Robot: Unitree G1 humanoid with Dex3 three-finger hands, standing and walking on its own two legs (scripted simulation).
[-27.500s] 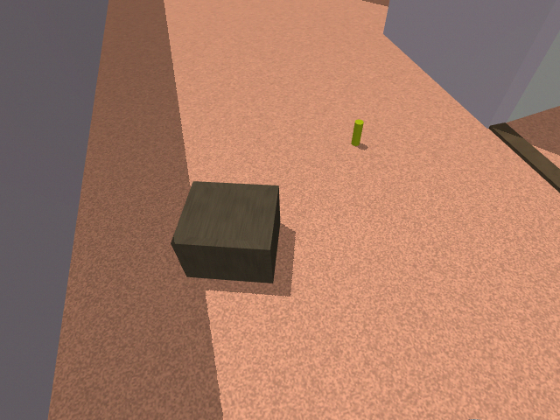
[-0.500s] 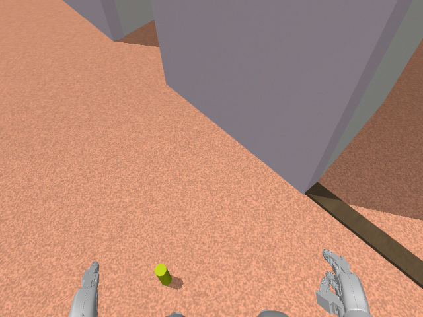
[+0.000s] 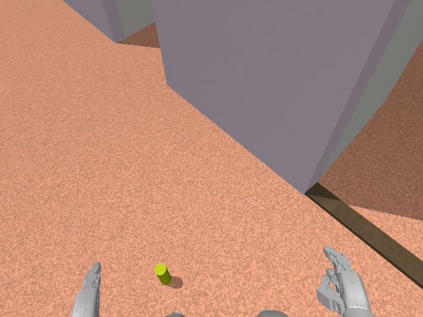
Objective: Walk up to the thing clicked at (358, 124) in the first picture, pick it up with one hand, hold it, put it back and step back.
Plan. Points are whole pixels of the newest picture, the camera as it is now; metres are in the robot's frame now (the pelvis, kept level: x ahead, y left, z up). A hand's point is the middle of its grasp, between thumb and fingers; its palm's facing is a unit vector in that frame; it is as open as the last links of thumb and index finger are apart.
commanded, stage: home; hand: left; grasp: from the side
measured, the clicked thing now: (163, 274) +0.40 +0.22 -0.65
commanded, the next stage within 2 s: stand in 0.54 s
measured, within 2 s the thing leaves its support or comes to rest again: neither
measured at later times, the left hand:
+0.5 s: hand (120, 304) +0.18 +0.18 -0.05, palm faces +0.10 -0.95 -0.29, open 17.6 cm
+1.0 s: hand (119, 302) +0.18 +0.19 -0.06, palm faces +0.05 -0.95 -0.32, open 11.5 cm
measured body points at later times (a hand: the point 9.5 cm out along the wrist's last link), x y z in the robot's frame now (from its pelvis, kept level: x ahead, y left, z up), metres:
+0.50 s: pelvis +0.01 +0.00 +0.00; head +0.03 +0.00 +0.45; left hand +0.17 +0.23 -0.03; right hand +0.17 -0.24 -0.07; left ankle +0.03 +0.14 -0.69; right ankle +0.01 -0.13 -0.69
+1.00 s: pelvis +0.01 +0.01 +0.00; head +0.04 +0.01 +0.45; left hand +0.18 +0.24 -0.04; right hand +0.17 -0.23 -0.08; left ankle +0.03 +0.14 -0.69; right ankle +0.01 -0.13 -0.69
